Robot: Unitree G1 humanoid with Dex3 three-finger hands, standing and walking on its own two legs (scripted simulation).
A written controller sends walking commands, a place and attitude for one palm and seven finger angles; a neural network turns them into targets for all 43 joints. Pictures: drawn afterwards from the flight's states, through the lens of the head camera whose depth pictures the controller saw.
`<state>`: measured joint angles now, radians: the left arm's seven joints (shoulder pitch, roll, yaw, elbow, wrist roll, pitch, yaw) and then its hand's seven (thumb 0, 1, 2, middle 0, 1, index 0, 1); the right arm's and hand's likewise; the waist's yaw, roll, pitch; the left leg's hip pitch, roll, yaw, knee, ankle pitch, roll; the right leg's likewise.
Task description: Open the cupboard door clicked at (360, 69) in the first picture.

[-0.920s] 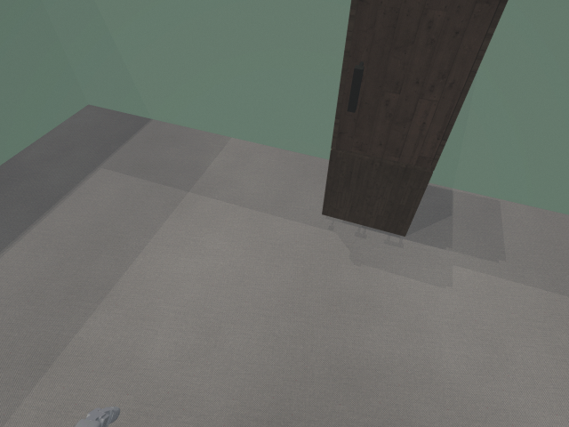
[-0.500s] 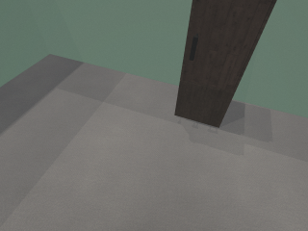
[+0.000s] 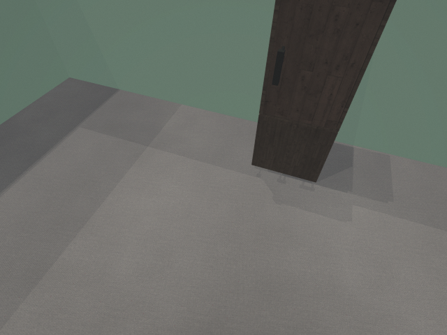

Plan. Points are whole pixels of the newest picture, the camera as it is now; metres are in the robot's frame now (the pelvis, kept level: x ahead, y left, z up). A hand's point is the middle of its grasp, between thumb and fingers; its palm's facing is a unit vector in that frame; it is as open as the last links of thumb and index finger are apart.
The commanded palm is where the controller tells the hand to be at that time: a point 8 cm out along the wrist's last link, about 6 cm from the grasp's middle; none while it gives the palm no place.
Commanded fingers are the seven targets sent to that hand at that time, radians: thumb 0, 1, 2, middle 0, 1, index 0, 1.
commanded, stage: look at it before walking up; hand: left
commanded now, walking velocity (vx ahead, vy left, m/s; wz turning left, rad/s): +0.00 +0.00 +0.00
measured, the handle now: (279, 65) +1.14 -0.18 -0.08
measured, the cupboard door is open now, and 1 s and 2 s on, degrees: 0 0 0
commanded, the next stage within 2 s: walk to a spot facing it in 0.52 s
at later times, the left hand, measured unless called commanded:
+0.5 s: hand out of the picture +0.09 +0.24 -0.16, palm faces -0.04 -0.94 -0.33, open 7.4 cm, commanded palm none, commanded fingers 0.00 0.90 0.90 -0.20 -0.30 -0.20 -0.30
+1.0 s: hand out of the picture +0.10 +0.16 -0.18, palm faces -0.16 -0.96 -0.22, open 7.4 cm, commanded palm none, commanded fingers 0.00 0.90 0.90 -0.20 -0.30 -0.20 -0.30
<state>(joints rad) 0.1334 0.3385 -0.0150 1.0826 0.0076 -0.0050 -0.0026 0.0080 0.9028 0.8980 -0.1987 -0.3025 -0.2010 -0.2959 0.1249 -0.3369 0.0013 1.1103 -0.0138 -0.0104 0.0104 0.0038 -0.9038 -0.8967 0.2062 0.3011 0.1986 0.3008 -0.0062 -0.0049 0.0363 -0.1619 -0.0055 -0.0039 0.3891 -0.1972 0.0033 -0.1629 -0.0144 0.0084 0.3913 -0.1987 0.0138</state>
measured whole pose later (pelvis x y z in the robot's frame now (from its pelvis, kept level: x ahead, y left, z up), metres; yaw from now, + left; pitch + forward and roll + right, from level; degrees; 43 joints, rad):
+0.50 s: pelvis +0.01 +0.00 +0.00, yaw +0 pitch -2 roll +0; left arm 0.13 0.34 -0.02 1.09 0.01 -0.01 0.00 0.01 0.90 0.90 -0.20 -0.30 -0.20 -0.30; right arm 0.11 -0.34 0.00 1.11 -0.01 -0.01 0.01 0.00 -0.90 -0.90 0.21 0.30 0.20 0.30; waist 0.00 0.00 0.04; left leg -0.14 0.00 0.00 0.36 -0.20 0.00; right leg -0.14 -0.01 0.01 0.37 -0.20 0.01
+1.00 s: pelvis +0.06 -0.03 -0.02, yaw -10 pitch -1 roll +1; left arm 0.33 0.21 0.03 1.03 0.02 0.00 -0.05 0.01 0.90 0.90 -0.20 -0.30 -0.20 -0.30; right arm 0.31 -0.25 -0.03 1.08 -0.03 -0.02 0.00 0.00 -0.90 -0.90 0.21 0.30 0.20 0.30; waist 0.00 0.02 0.04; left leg -0.13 0.11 0.15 0.61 -0.43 -0.03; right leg -0.31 -0.01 -0.06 0.62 -0.34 -0.02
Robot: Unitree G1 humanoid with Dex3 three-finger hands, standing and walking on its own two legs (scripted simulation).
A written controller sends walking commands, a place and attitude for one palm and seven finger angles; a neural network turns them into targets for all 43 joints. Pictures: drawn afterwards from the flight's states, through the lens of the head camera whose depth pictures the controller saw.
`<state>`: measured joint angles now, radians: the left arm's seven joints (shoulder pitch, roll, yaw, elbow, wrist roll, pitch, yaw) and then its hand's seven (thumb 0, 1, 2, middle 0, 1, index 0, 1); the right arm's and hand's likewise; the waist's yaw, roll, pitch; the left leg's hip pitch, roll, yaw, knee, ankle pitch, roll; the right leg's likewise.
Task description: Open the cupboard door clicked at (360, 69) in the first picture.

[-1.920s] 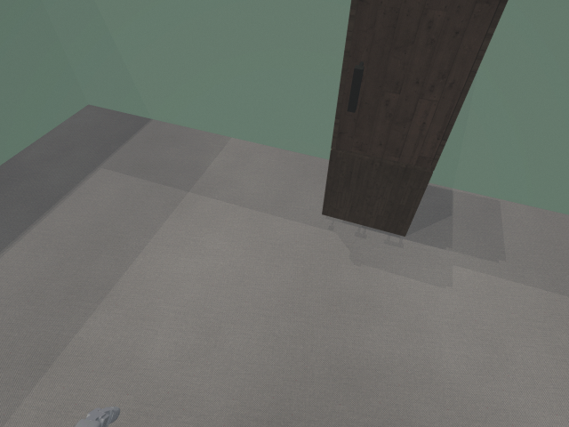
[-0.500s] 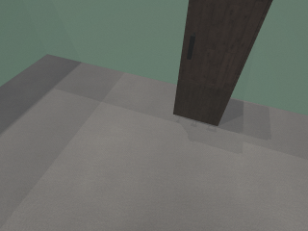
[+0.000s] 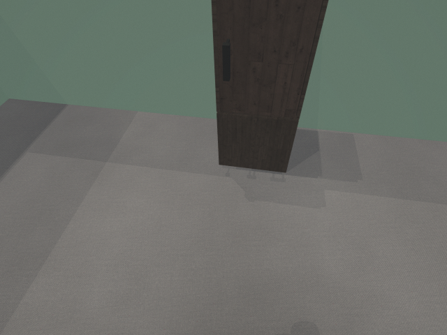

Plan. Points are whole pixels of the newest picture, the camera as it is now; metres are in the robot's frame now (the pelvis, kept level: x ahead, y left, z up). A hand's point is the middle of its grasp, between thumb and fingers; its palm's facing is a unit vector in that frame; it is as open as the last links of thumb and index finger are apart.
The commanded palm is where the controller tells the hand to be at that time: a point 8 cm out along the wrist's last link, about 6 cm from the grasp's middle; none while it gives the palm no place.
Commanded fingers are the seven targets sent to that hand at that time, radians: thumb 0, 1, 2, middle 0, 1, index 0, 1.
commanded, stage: walk to a spot facing it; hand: left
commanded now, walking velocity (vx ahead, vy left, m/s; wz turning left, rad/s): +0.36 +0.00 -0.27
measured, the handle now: (227, 60) +1.09 +0.05 -0.06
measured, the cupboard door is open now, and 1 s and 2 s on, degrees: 0 0 0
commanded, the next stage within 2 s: take the last steps up to it in 0.30 s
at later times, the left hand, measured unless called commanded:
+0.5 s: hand out of the picture +0.15 +0.22 -0.19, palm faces -0.05 -0.99 -0.12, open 7.4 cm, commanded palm none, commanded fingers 0.00 0.90 0.90 -0.20 -0.30 -0.20 -0.30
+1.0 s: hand (161, 211) +0.44 +0.20 -0.16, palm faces -0.25 -0.96 -0.11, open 7.3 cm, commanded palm none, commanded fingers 0.00 0.90 0.90 -0.20 -0.30 -0.20 -0.30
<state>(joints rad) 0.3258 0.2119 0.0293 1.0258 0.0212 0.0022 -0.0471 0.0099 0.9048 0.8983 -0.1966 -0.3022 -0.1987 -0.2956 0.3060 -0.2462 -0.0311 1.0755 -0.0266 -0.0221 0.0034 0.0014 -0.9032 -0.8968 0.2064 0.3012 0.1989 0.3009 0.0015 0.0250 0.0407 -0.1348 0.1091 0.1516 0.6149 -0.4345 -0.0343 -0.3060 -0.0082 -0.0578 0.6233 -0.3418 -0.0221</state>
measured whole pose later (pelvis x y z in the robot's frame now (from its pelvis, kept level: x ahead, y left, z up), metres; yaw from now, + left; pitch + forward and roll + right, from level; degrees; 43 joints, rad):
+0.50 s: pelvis +0.19 +0.06 +0.00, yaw -8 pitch -1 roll -2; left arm 0.40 0.16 0.04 1.11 0.01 -0.03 0.02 0.01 0.90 0.90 -0.20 -0.30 -0.20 -0.30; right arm 0.14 -0.13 -0.03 1.00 -0.03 -0.07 0.01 0.00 -0.91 -0.90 0.20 0.30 0.20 0.30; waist 0.03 -0.05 0.06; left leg -0.43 0.08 0.15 0.69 -0.24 0.06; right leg -0.18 0.01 0.04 0.92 -0.53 -0.01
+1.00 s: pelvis +0.34 +0.06 +0.02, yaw -12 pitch -1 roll -2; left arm 0.17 0.17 0.06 1.07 0.03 0.02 -0.02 0.00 0.92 0.90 -0.19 -0.30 -0.19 -0.29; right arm 0.52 -0.05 -0.02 1.18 -0.03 -0.07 -0.03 0.00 -0.91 -0.90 0.20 0.30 0.20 0.30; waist -0.08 -0.04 0.04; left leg -0.01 0.02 0.24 0.30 -0.28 0.06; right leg -0.54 -0.11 -0.07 0.86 -0.17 0.03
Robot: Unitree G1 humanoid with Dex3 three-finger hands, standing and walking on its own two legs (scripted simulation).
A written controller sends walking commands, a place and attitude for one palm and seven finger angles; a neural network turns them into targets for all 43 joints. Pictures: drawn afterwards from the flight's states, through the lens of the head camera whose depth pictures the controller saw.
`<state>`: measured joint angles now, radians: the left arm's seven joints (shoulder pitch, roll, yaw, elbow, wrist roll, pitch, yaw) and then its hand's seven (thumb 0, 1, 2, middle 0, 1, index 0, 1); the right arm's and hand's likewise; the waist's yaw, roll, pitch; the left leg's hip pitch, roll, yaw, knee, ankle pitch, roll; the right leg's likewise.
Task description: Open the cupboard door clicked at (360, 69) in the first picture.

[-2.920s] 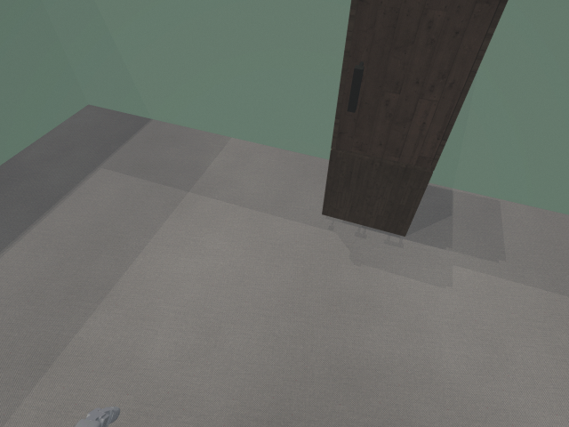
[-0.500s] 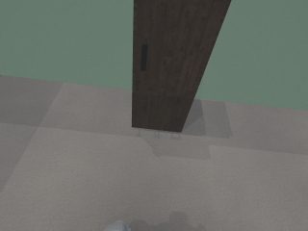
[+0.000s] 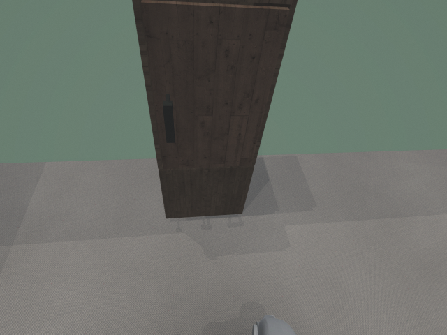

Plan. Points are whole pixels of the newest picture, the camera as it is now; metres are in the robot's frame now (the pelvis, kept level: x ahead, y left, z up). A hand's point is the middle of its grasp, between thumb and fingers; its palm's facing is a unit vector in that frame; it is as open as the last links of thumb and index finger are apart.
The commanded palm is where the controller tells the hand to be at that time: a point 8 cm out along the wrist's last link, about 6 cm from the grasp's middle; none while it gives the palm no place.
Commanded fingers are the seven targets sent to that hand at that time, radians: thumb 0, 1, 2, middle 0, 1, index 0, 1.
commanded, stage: take the last steps up to it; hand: left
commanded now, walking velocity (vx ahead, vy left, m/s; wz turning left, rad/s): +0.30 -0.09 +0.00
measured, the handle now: (169, 118) +0.74 +0.15 -0.08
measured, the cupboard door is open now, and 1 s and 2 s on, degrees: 0 0 0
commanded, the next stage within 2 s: come to a stop and stand still in 0.34 s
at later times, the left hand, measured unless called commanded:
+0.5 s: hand (156, 312) +0.21 +0.13 -0.19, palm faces +0.08 -0.98 -0.19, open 7.2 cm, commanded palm none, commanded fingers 0.00 0.90 0.90 -0.20 -0.30 -0.20 -0.30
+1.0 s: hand (165, 327) +0.18 +0.11 -0.18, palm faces +0.08 -0.95 -0.29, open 7.4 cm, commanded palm none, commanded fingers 0.00 0.90 0.90 -0.20 -0.30 -0.20 -0.30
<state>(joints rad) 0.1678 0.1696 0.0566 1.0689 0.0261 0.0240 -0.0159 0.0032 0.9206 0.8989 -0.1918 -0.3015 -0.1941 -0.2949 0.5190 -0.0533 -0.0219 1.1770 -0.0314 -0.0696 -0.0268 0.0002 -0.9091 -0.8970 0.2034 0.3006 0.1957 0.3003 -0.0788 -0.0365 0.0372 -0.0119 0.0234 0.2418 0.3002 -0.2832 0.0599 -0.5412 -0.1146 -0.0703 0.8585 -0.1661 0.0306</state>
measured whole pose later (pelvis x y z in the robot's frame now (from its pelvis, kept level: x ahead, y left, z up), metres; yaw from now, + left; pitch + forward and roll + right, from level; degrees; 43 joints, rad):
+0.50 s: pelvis +0.18 -0.05 -0.01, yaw +3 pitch +0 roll -3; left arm 0.24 0.16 0.04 1.08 0.02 -0.06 0.03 -0.03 0.93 0.90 -0.19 -0.30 -0.20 -0.30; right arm 0.20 -0.18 -0.06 1.02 -0.03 -0.03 -0.01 0.00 -0.92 -0.90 0.20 0.30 0.19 0.30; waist -0.02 0.03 0.02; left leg -0.46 0.13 0.09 0.80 -0.30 -0.01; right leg -0.16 0.00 -0.22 0.45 -0.28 -0.02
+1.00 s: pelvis +0.16 -0.10 -0.02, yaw +1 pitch -2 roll +1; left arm 0.27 0.18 0.05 1.00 0.03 0.02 0.03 0.00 0.91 0.90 -0.19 -0.30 -0.20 -0.30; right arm 0.14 -0.21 -0.08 1.02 -0.02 0.07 0.00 -0.01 -0.91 -0.90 0.20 0.30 0.20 0.30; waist 0.02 0.04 0.06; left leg -0.43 0.09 0.08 0.69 -0.35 -0.02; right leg -0.29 -0.06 -0.04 0.65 -0.33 0.01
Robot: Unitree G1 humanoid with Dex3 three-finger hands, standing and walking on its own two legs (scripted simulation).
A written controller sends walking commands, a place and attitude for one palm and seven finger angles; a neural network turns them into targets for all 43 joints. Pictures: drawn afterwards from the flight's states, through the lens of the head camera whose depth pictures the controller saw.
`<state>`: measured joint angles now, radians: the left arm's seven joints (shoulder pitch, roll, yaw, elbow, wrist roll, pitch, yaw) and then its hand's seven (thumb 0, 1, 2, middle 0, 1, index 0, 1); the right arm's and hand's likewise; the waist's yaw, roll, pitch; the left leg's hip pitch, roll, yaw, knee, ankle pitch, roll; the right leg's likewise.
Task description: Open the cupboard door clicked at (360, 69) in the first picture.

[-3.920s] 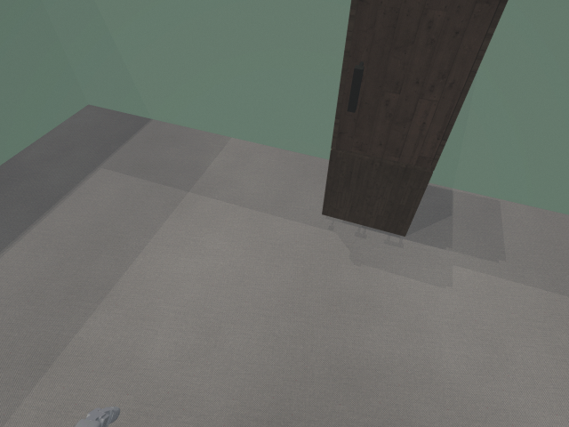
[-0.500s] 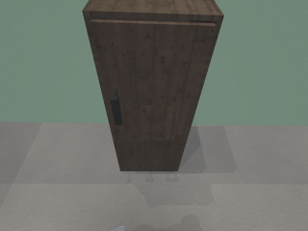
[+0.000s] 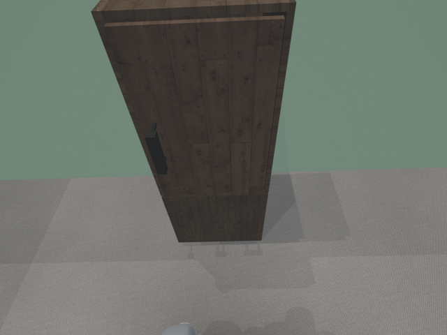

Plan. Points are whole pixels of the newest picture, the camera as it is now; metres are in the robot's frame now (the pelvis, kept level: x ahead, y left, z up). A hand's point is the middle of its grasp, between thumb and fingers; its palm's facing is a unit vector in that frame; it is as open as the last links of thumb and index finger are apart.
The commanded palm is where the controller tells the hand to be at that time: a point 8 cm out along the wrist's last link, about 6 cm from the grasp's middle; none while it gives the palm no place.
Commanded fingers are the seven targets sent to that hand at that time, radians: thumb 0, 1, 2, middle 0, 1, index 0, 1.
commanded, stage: come to a stop and stand still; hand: left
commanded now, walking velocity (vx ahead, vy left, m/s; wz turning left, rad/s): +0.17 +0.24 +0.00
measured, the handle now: (158, 148) +0.58 +0.24 -0.06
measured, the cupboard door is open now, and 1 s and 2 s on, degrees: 0 0 0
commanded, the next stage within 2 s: look again from close up in 0.70 s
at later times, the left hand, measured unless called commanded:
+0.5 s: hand out of the picture -0.02 +0.22 -0.16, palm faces +0.09 -0.98 -0.20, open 7.4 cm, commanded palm none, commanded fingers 0.00 0.90 0.90 -0.20 -0.30 -0.20 -0.30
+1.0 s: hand out of the picture -0.01 +0.21 -0.16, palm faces +0.04 -0.97 -0.23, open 7.4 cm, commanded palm none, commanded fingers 0.00 0.90 0.90 -0.20 -0.30 -0.20 -0.30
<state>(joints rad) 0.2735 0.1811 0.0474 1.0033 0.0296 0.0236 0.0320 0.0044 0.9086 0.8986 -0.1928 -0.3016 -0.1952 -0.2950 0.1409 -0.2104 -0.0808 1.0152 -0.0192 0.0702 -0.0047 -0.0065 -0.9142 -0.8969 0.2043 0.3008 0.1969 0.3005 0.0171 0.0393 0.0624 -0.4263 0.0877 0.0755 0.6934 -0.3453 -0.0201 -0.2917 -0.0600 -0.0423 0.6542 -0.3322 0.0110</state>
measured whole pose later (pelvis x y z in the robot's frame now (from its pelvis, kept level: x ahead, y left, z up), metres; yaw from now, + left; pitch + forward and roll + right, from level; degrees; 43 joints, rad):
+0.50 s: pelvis -0.02 +0.03 +0.02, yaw +1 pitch -1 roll +1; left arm 0.28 0.19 0.04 1.10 0.02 0.03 0.02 0.01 0.91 0.90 -0.20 -0.30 -0.20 -0.30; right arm 0.27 -0.14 -0.02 1.08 -0.02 0.01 -0.03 0.01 -0.92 -0.90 0.20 0.30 0.20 0.30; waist 0.02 -0.05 0.02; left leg -0.15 0.00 0.08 0.46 -0.29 0.01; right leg -0.26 -0.10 -0.03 0.49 -0.22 0.03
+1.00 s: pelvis +0.00 +0.03 +0.01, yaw +1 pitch -1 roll +0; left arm 0.28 0.14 -0.02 1.13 0.01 -0.01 0.03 0.01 0.91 0.90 -0.20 -0.30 -0.20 -0.30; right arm 0.33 -0.16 0.00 1.05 -0.02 -0.02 -0.02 0.01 -0.91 -0.90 0.20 0.30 0.19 0.30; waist -0.01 0.05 0.02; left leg -0.15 0.02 0.07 0.52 -0.34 0.00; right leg -0.24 -0.09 -0.04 0.53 -0.26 0.05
